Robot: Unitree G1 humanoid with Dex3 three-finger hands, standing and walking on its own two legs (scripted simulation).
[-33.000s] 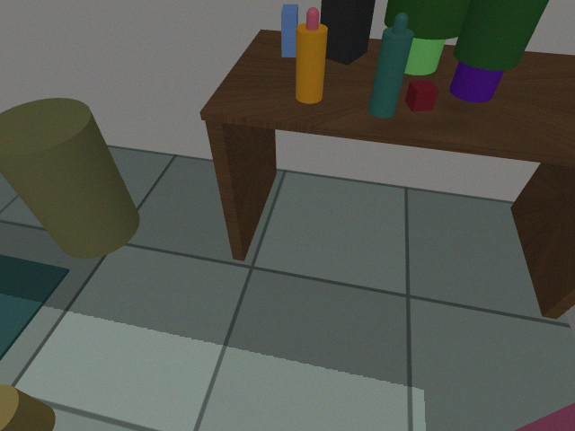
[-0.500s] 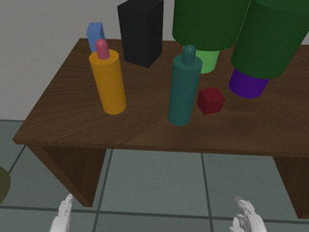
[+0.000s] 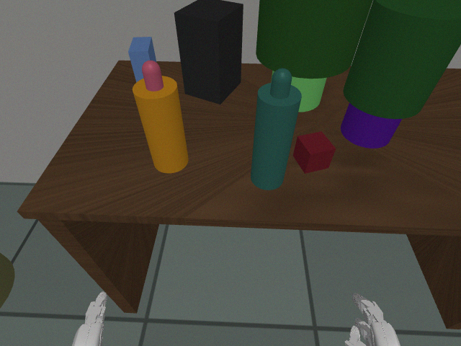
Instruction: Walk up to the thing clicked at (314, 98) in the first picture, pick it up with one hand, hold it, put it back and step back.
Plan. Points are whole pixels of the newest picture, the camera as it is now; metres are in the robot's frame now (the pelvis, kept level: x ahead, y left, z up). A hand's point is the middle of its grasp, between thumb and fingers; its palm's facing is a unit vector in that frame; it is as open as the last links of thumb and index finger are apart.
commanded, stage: home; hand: left
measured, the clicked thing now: (162, 118) +0.53 +0.14 +0.13
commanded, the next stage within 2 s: stand in 0.84 s
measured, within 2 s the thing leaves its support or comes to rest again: neither
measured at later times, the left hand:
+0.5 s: hand out of the picture +0.17 +0.19 -0.05, palm faces +0.10 -0.95 -0.28, open 17.4 cm
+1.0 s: hand out of the picture +0.13 +0.23 -0.11, palm faces -0.04 -0.94 -0.35, open 17.3 cm
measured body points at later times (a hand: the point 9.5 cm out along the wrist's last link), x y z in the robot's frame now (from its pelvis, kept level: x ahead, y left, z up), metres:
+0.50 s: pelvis +0.00 +0.00 +0.00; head +0.02 +0.01 +0.45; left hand +0.16 +0.24 -0.03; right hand +0.16 -0.23 -0.07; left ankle -0.01 +0.13 -0.69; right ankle +0.03 -0.12 -0.69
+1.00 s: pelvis +0.00 +0.00 +0.01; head +0.02 +0.01 +0.46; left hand +0.13 +0.27 -0.08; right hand +0.12 -0.28 -0.09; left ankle -0.01 +0.13 -0.69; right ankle +0.03 -0.12 -0.69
